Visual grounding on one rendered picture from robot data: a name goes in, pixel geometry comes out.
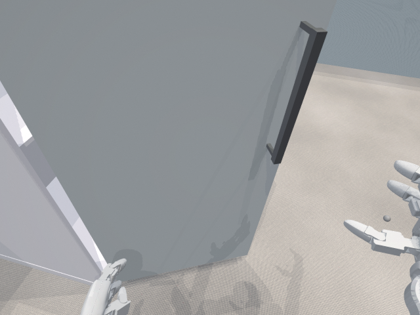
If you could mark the robot right forearm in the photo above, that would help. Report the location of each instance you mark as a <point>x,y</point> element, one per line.
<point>412,291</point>

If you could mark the right robot hand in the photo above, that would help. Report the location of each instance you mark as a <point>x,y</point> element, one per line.
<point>388,241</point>

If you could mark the fridge door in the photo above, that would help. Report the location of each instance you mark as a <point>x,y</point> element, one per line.
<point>154,115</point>

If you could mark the left robot hand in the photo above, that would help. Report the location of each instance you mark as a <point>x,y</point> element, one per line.
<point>101,292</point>

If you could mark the handle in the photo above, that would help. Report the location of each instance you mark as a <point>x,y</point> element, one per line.
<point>310,57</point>

